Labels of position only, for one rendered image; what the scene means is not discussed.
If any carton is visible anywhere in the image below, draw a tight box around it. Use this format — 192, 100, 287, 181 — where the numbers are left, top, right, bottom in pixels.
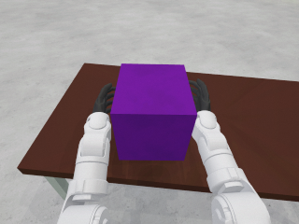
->
110, 63, 197, 161

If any right robot forearm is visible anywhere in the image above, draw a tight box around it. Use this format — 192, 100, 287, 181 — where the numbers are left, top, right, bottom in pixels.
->
192, 110, 271, 224

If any left robot upper arm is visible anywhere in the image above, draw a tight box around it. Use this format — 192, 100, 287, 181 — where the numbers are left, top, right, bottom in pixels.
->
58, 204, 111, 224

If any robot right hand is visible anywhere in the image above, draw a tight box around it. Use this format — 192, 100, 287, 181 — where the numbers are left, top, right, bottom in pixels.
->
188, 78, 211, 113

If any left robot forearm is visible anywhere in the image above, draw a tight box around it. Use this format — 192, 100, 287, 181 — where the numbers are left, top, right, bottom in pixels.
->
57, 112, 111, 224

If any robot left hand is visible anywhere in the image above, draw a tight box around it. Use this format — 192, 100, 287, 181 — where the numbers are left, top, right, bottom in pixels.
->
93, 83, 116, 114

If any right robot upper arm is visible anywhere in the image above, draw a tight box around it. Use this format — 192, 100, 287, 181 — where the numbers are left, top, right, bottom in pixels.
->
211, 191, 271, 224

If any table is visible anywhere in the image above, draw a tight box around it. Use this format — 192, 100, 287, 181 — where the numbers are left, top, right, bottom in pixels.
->
17, 63, 299, 202

